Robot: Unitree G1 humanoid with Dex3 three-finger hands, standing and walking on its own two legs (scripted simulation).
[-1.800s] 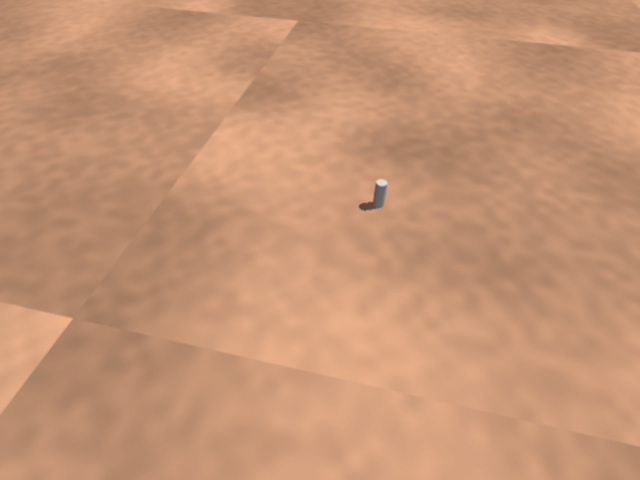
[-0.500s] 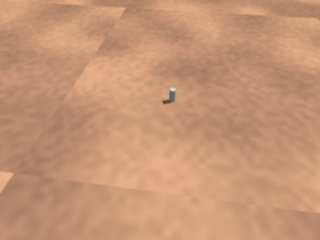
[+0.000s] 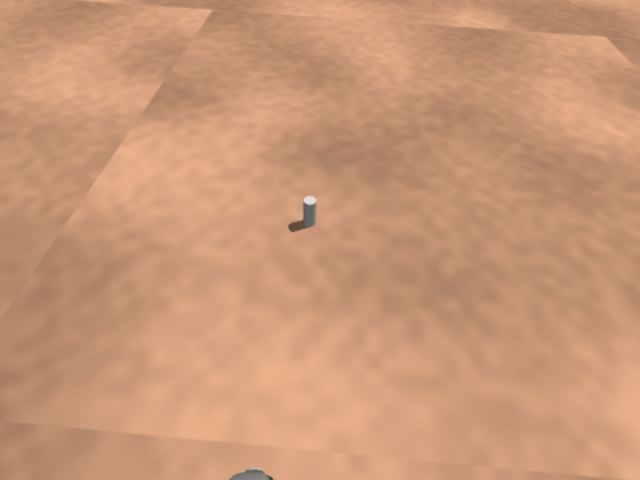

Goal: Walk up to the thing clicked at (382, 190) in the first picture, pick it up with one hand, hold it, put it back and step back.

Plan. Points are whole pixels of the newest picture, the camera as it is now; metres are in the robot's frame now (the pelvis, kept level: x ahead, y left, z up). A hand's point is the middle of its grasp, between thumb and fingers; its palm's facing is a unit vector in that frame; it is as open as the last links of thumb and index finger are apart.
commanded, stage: walk up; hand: left
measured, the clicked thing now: (309, 211) +1.23 +0.13 -0.70
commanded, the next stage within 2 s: none
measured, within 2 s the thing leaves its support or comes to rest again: neither
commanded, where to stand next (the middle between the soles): +0.89 -0.04 m, yaw -6 degrees
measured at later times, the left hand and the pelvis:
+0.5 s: hand (204, 316) +0.38 +0.23 -0.11, palm faces -0.11 -0.89 -0.44, open 7.4 cm; pelvis +0.24 -0.05 -0.01, yaw -5 degrees
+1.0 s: hand (219, 259) +0.52 +0.25 -0.14, palm faces -0.16 -0.92 -0.35, open 7.4 cm; pelvis +0.45 -0.03 +0.00, yaw -7 degrees
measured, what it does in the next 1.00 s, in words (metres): walks ahead: left foot, then right foot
